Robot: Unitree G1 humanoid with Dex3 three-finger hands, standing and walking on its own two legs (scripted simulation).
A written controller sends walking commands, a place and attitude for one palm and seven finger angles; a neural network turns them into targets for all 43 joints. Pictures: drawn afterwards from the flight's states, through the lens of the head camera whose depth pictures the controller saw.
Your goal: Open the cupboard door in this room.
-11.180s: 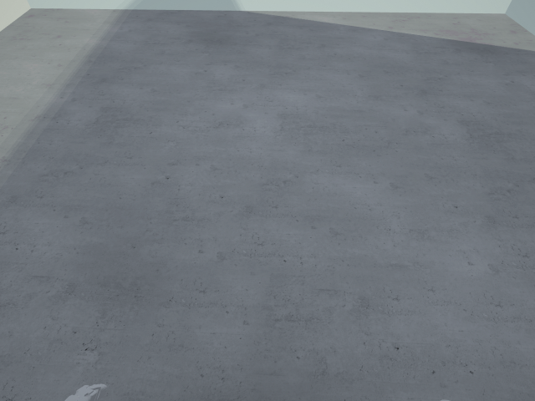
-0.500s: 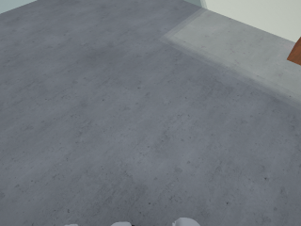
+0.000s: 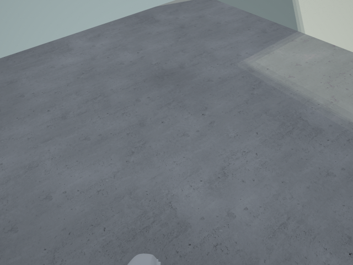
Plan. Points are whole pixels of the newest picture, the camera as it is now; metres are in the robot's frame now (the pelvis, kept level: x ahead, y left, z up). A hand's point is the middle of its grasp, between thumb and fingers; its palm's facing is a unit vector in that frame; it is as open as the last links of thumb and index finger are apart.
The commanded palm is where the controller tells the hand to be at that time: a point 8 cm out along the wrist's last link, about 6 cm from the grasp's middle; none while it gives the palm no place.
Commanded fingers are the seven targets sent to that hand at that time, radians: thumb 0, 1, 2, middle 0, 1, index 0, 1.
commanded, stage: turn or walk to find it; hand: left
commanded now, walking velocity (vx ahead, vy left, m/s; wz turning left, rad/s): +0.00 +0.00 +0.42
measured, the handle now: out of the picture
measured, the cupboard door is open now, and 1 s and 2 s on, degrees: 0 0 0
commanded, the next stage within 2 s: none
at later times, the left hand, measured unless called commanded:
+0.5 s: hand out of the picture -0.04 +0.27 -0.17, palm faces +0.26 -0.93 -0.26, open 7.4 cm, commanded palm none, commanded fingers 0.00 0.90 0.90 -0.20 -0.30 -0.20 -0.30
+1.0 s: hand out of the picture -0.08 +0.18 -0.15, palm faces +0.43 -0.86 -0.26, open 7.3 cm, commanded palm none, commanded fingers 0.00 0.90 0.90 -0.20 -0.30 -0.20 -0.30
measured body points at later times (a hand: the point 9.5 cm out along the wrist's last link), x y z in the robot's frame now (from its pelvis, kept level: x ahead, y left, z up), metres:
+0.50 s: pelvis -0.04 +0.04 +0.00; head -0.02 +0.06 +0.45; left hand -0.05 +0.32 -0.15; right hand +0.10 -0.17 -0.14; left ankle -0.06 +0.14 -0.74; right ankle -0.02 -0.11 -0.68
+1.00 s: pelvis -0.06 -0.02 +0.00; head -0.02 -0.03 +0.45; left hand -0.10 +0.23 -0.13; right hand +0.07 -0.25 -0.16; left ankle -0.17 +0.12 -0.66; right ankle -0.02 -0.10 -0.74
